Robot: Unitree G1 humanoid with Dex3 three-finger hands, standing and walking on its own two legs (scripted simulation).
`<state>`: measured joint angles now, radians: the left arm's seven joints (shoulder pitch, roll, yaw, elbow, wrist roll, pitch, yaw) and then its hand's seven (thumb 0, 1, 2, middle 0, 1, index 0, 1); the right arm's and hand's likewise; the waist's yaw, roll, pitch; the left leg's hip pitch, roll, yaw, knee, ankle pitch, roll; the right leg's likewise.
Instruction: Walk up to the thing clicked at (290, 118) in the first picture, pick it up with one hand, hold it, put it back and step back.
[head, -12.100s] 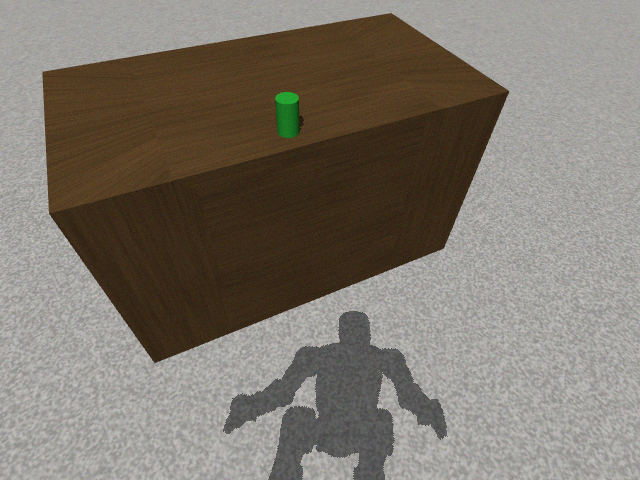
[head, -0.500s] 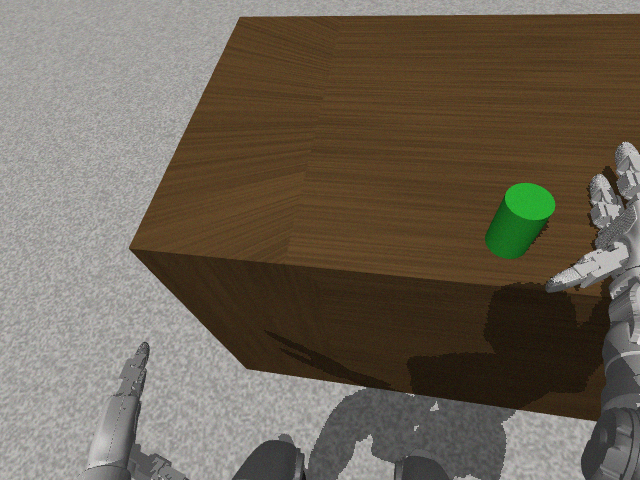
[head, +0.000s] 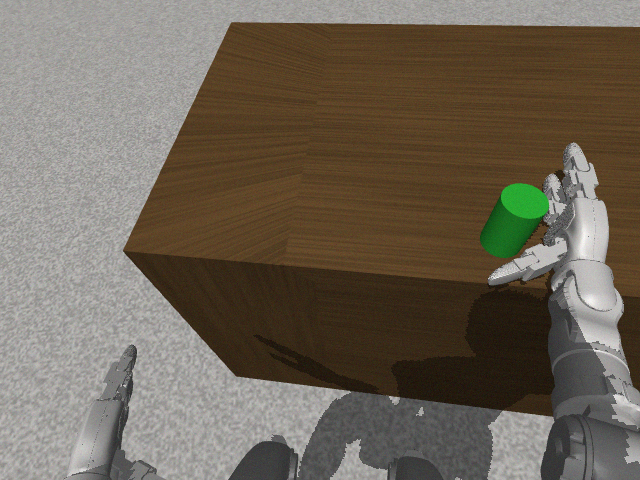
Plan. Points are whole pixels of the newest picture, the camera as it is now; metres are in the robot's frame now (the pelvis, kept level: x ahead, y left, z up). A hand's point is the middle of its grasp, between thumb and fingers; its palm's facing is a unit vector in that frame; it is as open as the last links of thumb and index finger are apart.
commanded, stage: close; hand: right
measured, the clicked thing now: (511, 222) +0.45 -0.19 +0.04
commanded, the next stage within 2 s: settle in 0.80 s
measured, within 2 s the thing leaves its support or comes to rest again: leaves its support in 1.04 s
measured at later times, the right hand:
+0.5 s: hand (513, 201) +0.46 -0.19 +0.06, palm faces +0.10 +0.99 +0.02, open 15.0 cm
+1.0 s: hand (513, 213) +0.45 -0.19 +0.06, palm faces +0.11 +0.99 +0.01, open 7.7 cm
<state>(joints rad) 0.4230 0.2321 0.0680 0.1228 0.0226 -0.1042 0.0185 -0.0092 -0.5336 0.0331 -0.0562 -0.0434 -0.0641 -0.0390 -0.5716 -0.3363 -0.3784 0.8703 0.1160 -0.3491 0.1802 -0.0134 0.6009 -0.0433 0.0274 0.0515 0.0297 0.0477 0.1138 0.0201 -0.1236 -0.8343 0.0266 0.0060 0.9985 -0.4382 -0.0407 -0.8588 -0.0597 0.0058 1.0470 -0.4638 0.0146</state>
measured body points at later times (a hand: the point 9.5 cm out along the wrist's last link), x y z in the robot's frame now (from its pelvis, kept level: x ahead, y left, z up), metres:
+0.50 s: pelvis +0.00 +0.00 +0.00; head +0.09 -0.02 +0.44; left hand +0.15 +0.27 -0.02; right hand +0.45 -0.24 +0.07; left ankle +0.02 +0.15 -0.67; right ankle +0.02 -0.13 -0.67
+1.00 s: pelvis +0.00 +0.00 +0.00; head +0.09 -0.03 +0.44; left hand +0.15 +0.26 -0.02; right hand +0.44 -0.24 +0.06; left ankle +0.02 +0.15 -0.67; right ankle +0.02 -0.13 -0.67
